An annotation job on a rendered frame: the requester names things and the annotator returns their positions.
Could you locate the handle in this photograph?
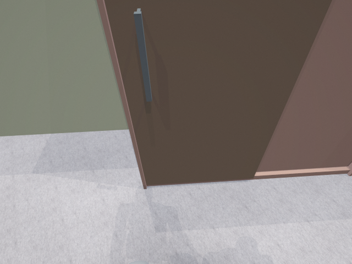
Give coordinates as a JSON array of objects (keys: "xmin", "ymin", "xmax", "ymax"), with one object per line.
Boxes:
[{"xmin": 134, "ymin": 8, "xmax": 152, "ymax": 102}]

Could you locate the wardrobe door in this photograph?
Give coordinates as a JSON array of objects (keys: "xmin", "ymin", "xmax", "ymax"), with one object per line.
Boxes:
[
  {"xmin": 104, "ymin": 0, "xmax": 332, "ymax": 185},
  {"xmin": 256, "ymin": 0, "xmax": 352, "ymax": 172}
]

